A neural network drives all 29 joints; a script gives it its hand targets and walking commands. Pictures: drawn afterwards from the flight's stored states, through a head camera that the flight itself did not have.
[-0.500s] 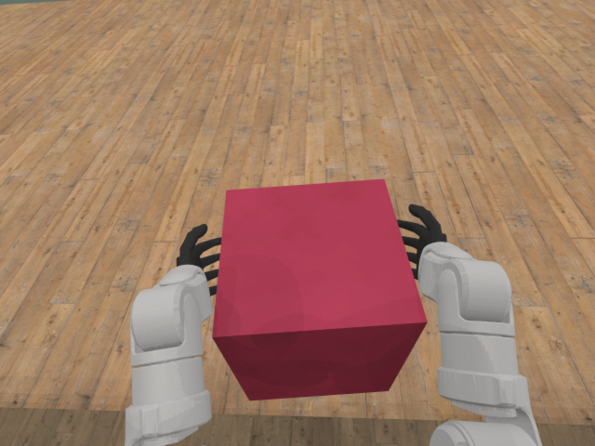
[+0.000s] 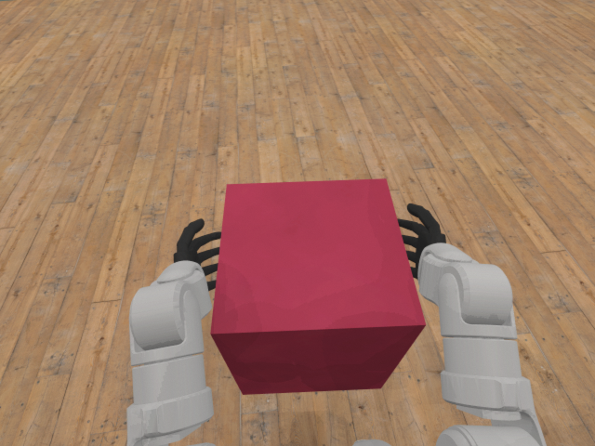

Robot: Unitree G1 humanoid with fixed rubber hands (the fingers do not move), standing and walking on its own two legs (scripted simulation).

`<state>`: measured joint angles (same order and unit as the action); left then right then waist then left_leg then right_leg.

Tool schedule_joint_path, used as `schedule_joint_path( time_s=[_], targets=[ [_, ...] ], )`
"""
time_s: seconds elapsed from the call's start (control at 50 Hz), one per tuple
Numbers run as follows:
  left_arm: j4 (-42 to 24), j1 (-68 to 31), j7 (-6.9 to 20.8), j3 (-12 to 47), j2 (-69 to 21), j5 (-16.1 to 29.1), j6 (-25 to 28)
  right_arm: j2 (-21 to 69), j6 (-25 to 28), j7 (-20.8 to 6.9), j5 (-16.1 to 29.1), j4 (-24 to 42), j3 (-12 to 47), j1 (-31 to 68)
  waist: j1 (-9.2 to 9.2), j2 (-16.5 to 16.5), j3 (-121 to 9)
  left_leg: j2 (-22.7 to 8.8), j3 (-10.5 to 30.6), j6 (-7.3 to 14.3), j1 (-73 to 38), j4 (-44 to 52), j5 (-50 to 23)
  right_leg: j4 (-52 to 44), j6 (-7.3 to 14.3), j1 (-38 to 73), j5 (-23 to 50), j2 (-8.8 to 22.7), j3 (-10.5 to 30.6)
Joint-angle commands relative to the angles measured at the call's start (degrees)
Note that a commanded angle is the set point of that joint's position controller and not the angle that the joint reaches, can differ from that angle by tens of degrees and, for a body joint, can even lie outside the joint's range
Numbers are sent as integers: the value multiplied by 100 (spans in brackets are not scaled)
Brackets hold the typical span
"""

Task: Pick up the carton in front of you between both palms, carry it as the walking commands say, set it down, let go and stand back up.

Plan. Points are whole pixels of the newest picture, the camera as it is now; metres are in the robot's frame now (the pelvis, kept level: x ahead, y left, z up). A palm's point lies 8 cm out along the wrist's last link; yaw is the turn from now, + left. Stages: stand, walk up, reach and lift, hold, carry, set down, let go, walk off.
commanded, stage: carry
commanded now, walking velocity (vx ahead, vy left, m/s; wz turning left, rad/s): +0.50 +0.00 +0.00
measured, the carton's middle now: (309, 294) +0.34 -0.03 +0.02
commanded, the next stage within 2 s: none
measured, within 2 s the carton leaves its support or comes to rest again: neither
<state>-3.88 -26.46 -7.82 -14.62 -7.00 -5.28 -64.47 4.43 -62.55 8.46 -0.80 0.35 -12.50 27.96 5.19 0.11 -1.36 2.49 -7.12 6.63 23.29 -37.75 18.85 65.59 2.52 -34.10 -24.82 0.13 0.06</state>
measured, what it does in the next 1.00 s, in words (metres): goes down: right foot 0.13 m lower, then left foot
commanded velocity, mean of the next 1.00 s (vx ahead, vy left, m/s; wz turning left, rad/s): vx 0.50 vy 0.00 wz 0.00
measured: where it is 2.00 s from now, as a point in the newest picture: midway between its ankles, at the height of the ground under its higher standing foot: (294, 247)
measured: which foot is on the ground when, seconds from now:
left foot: down 0.00-0.38, up 0.40-0.80, down 0.82-1.00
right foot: up 0.00-0.32, down 0.34-0.84, up 0.86-1.00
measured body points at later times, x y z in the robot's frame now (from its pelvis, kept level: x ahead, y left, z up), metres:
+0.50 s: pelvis +0.34 -0.06 -0.13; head +0.36 -0.07 +0.32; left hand +0.67 +0.11 -0.05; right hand +0.69 -0.19 -0.05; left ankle +0.20 +0.08 -0.69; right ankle +0.38 -0.10 -0.85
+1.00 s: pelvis +0.67 -0.02 -0.10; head +0.70 -0.01 +0.35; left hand +1.00 +0.11 -0.03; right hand +0.98 -0.20 -0.02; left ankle +0.71 +0.03 -0.85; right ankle +0.60 -0.15 -0.76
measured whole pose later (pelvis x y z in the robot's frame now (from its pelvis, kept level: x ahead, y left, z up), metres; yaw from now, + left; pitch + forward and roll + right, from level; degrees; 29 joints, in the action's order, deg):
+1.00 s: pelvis +0.67 -0.02 -0.10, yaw -2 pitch +5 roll -2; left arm -9.4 -17.7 -7.5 -9.5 -7.4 -2.8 -58.4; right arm 7.1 -57.2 7.8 -2.0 10.2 -10.8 16.5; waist 1.8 1.1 -1.7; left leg 0.1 -9.6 5.9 18.1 -21.0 8.1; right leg 60.3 0.3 -27.3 -20.0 0.9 -3.2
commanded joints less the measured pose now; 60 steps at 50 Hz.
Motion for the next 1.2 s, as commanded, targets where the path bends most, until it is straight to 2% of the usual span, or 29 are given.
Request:
schedule_joint_path(
  time_s=[0.0,0.02,0.04,0.06,0.1,0.18,0.26,0.32,0.34,0.36,0.38,0.4,0.42,0.44,0.46,0.48,0.5,0.54,0.58,0.7,0.74,0.78,0.8,0.82,0.84,0.88,0.92,1.04,1.18],
  targets=[
    [-555,-3686,420,3784,-4685,1431,246,5530,83,-832,2123,824,4217,4092,-187,526,-2142,-1681,2227,976,-1614,1423,-1674,-814,-68,-249,371,116,-123],
    [-639,-3600,413,3852,-4653,1451,246,5387,76,-792,2050,846,4202,3922,-139,568,-2357,-1721,2122,952,-1945,1101,-2405,-332,-38,-368,1383,207,-139],
    [-677,-3493,407,3859,-4568,1487,229,5291,52,-754,1991,834,4143,3708,-167,474,-2393,-1716,2019,899,-2291,968,-2809,-442,-58,-728,1498,261,-60],
    [-730,-3421,405,3871,-4465,1543,194,5102,26,-716,1919,782,4058,3576,130,244,-2230,-1384,2006,712,-3219,474,-2218,-869,-47,-1826,2171,334,161],
    [-709,-3204,405,3865,-4300,1524,106,4867,-38,-658,1702,603,3915,3076,330,341,-2127,-1320,2125,697,-3831,203,-2438,-1215,-80,-2528,2296,219,20],
    [-579,-3214,396,3725,-4041,1393,-34,4712,-100,-648,1613,459,3831,2965,396,203,-1444,-852,1525,523,-2226,243,-1019,-3330,-88,-877,4352,117,-327],
    [-368,-3179,336,3519,-3844,1230,-93,4729,-105,-681,1671,250,3788,3127,-52,689,-1149,-709,979,194,-1125,-400,-424,-3926,91,1055,5203,128,-528],
    [-127,-2993,287,3328,-3637,1164,-79,4680,-144,-613,1544,47,3644,3146,-836,165,-1559,-570,585,-25,-1326,-2966,-2257,-4595,141,2701,3950,71,-918],
    [-74,-2981,282,3235,-3553,1143,-69,4579,-162,-552,1509,32,3560,3214,-972,-327,-1868,-246,418,-126,-495,-4531,-888,-4315,215,3583,3572,450,-401],
    [28,-3151,263,3220,-3479,1218,-75,4572,-211,-494,1481,39,3475,3412,-535,-1372,-2293,-120,786,-219,1334,-5409,2027,-2382,334,5287,6394,1428,623],
    [93,-3157,238,3227,-3553,1398,-82,4474,-270,-411,1463,-12,3365,3264,-730,-1476,-2754,-89,1052,-325,2102,-5789,1907,-2474,731,5741,5616,1832,1748],
    [-41,-3473,230,3305,-3698,1606,-17,4584,-275,-353,1423,202,3380,3355,-957,-1719,-2998,-53,953,-431,2775,-5929,1593,-3715,1501,5561,2290,2351,3447],
    [-172,-3582,300,3472,-4181,1783,23,4704,-223,-311,1373,327,3410,3593,-938,-671,-2729,-321,1019,-422,2708,-5631,1272,-4235,1394,4902,862,2182,3661],
    [-479,-3999,379,3722,-4511,1984,124,4967,-142,-326,1407,465,3404,3773,-1006,-428,-2512,-396,1180,-398,2699,-5179,581,-4034,1386,4487,1642,2063,3369],
    [-577,-4212,465,3908,-4847,2161,225,5161,-45,-356,1382,524,3494,3835,-868,-415,-2453,-453,1064,-416,2429,-5067,447,-3949,1345,4004,2383,1943,3020],
    [-656,-4303,547,4069,-5127,2341,327,5324,63,-390,1334,527,3563,3712,-828,-182,-2315,-564,986,-467,2283,-4552,298,-4048,1329,3514,2278,1747,2431],
    [-695,-4312,613,4196,-5266,2430,435,5426,162,-418,1264,535,3582,3594,-808,-321,-2398,-627,926,-514,2211,-4191,314,-4091,1252,3447,2101,1550,2154],
    [-637,-4022,713,4362,-5396,2447,618,5454,348,-453,1127,474,3693,3156,-819,-668,-2528,-667,770,-550,2521,-3725,283,-3922,1280,3807,3072,1407,1781],
    [-530,-3571,781,4475,-5400,2366,757,5431,512,-492,993,425,3806,2744,-875,-627,-2627,-656,615,-535,2814,-3218,91,-3724,1232,4246,4127,1292,1483],
    [-434,-2922,909,4738,-5274,2168,1046,5288,833,-672,829,537,4045,2188,-939,-512,-2050,-265,-137,-418,1613,-67,-1486,-4040,680,4222,5676,860,383],
    [-404,-2689,879,4731,-5119,2039,1098,5191,875,-708,848,635,4094,2088,-826,-632,-2031,30,-464,-318,605,700,-1969,-3902,468,4208,6599,834,38],
    [-477,-2611,808,4661,-4905,1903,1105,5046,876,-716,896,656,4103,1972,-349,-645,-2517,108,-671,-216,-1261,1530,-2340,-2667,171,3824,6826,781,-550],
    [-559,-2697,768,4642,-4807,1850,1088,4962,856,-726,911,678,4063,1927,-214,-399,-2822,-413,-28,-135,-2635,1367,-2387,-1707,31,2848,5448,657,-622],
    [-591,-2475,711,4637,-4781,1791,1014,4781,812,-698,900,682,4025,1782,-360,807,-3340,-2225,2479,544,-4120,1037,-3777,-346,-244,1261,1750,108,-565],
    [-613,-2261,662,4543,-4606,1784,936,4762,763,-670,1024,623,4068,1665,-332,1482,-3537,-2662,3996,1207,-4796,1603,-3301,988,-335,-15,-455,-587,-215],
    [-756,-2233,562,4458,-4631,1774,832,4917,660,-699,1319,983,4264,1750,-393,595,-2915,-2319,3091,822,-4193,1844,-2827,867,-121,-570,8,66,145],
    [-910,-2045,542,4387,-4704,1702,723,5058,541,-780,1572,1350,4467,1933,-456,179,-2425,-2052,2270,390,-3332,2153,-2799,-157,-181,-270,508,363,64],
    [-1354,-951,613,4553,-4688,1393,299,4937,39,-1019,1665,1891,4562,1068,-441,692,-2048,-1733,1150,144,-3130,2498,-3205,-1884,-437,-184,1005,299,-569],
    [-2249,-570,813,4959,-4833,1852,-293,4857,-508,-1160,1486,2284,4321,-15,-410,957,-1068,-1494,379,-41,-2799,2766,-3039,-3276,-432,-91,2175,345,-1016]
  ],
)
